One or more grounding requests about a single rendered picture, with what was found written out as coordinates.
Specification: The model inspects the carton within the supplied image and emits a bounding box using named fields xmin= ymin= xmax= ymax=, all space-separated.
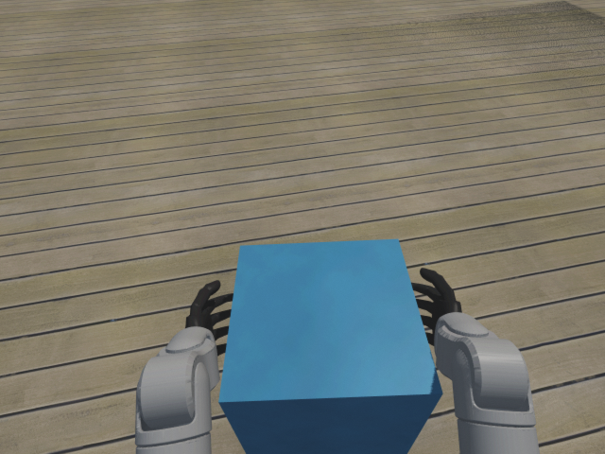
xmin=218 ymin=239 xmax=443 ymax=454

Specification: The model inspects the robot right hand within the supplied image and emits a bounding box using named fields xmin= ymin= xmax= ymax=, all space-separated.
xmin=411 ymin=268 xmax=462 ymax=346

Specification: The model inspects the left robot forearm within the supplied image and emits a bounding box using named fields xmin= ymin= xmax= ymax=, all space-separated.
xmin=135 ymin=326 xmax=220 ymax=454

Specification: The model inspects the robot left hand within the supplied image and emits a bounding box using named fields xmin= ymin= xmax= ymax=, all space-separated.
xmin=185 ymin=280 xmax=233 ymax=356

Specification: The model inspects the right robot forearm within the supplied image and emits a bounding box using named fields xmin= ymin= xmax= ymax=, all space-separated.
xmin=434 ymin=312 xmax=540 ymax=454

